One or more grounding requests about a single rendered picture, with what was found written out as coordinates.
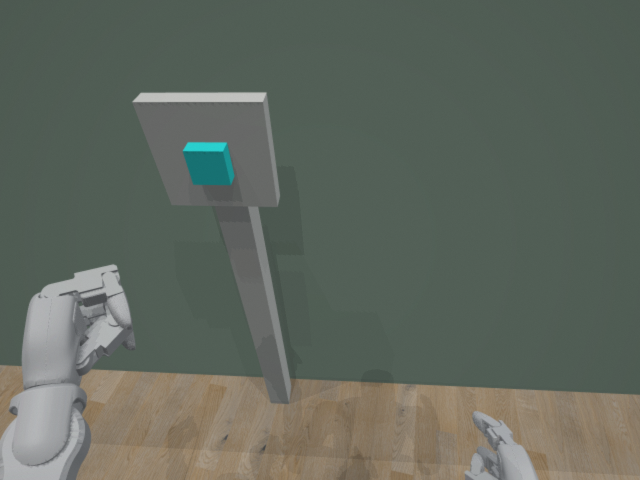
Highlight panel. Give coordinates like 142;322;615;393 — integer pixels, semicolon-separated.
132;92;291;404

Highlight button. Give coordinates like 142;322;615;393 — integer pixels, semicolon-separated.
183;142;234;185

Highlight left robot hand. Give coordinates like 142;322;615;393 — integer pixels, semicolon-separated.
22;264;136;391

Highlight left robot forearm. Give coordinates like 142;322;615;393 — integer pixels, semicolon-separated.
0;383;91;480

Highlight right robot hand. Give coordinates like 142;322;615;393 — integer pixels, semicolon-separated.
465;411;539;480

